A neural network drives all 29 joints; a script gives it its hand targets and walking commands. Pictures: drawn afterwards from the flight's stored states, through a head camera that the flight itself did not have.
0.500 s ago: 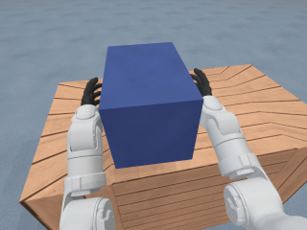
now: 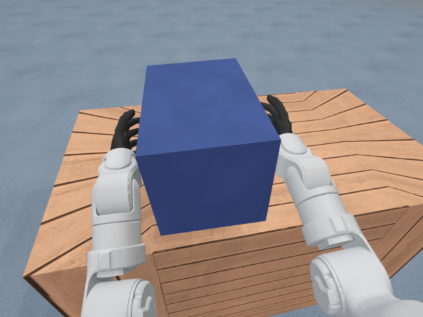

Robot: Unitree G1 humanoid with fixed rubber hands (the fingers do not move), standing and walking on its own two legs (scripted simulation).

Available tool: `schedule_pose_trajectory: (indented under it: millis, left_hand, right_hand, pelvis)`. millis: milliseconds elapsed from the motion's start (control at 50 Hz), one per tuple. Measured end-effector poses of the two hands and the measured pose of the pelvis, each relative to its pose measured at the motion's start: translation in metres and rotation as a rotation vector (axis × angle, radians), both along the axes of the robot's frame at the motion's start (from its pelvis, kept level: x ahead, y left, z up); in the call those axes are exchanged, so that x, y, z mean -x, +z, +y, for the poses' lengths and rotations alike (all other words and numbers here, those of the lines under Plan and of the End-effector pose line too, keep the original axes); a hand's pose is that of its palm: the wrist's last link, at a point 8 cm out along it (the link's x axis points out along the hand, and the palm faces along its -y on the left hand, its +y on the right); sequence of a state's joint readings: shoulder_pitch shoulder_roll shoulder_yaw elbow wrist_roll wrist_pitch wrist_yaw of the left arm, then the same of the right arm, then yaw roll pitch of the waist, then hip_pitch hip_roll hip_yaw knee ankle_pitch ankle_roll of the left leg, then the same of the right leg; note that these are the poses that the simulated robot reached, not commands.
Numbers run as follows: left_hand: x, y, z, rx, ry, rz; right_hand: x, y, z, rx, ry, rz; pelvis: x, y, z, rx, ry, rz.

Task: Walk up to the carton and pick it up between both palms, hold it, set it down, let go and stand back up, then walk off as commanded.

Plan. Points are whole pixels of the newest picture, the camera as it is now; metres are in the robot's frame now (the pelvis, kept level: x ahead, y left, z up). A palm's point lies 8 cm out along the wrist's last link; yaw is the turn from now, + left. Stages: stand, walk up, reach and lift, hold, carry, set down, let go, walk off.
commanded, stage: hold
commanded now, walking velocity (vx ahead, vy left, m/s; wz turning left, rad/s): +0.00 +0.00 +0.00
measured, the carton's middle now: (202, 137) +0.40 +0.00 +0.18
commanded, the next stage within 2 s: none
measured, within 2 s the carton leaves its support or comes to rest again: neither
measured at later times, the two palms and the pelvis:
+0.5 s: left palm (124, 152) +0.35 +0.14 +0.19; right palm (282, 136) +0.35 -0.14 +0.21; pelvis -0.01 +0.00 +0.00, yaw -1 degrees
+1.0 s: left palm (125, 150) +0.35 +0.14 +0.19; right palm (282, 135) +0.36 -0.14 +0.20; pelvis +0.00 +0.00 +0.00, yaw +0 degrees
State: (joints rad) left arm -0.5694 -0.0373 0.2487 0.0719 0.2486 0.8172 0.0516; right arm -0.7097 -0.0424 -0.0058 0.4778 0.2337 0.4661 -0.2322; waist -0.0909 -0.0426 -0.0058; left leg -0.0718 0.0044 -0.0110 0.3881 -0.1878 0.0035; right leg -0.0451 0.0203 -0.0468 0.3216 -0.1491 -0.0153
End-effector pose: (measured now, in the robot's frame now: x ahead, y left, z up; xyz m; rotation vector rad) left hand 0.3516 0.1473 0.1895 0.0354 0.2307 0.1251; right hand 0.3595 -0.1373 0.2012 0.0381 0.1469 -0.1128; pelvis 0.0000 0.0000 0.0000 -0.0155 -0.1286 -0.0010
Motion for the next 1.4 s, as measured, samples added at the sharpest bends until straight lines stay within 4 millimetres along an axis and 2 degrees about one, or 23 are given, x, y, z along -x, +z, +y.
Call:
schedule_pose_trajectory:
  millis: [200, 380, 620, 840, 1080, 1400]
  left_hand:
    - [0.0035, 0.0089, -0.0018, 0.001, 0.007, -0.034]
    - [0.0025, 0.0030, -0.0040, 0.007, -0.007, -0.003]
    - [0.0038, 0.0073, -0.0002, 0.009, 0.007, -0.027]
    - [-0.0007, 0.0014, -0.0015, 0.003, -0.002, -0.003]
    - [-0.0009, 0.0068, -0.0046, 0.004, -0.006, -0.027]
    - [0.0024, 0.0016, 0.0007, 0.003, 0.006, -0.020]
  right_hand:
    - [0.0034, 0.0062, -0.0018, -0.022, -0.002, -0.034]
    - [0.0054, 0.0000, -0.0043, -0.006, -0.011, -0.004]
    - [0.0026, 0.0097, 0.0001, -0.009, 0.000, -0.029]
    - [0.0002, 0.0002, -0.0016, -0.005, -0.005, -0.006]
    - [0.0020, 0.0045, -0.0048, -0.010, -0.012, -0.030]
    - [0.0008, 0.0024, 0.0009, -0.004, 0.004, -0.024]
  pelvis:
    - [0.0027, 0.0000, 0.0006, 0.001, -0.005, 0.000]
    - [0.0060, 0.0000, -0.0014, -0.004, -0.008, 0.002]
    - [0.0082, -0.0004, -0.0035, -0.004, -0.005, 0.009]
    - [0.0047, 0.0000, -0.0026, -0.002, -0.002, 0.013]
    - [0.0000, 0.0000, -0.0005, -0.002, -0.008, 0.003]
    - [0.0019, -0.0002, -0.0011, 0.001, -0.005, 0.006]
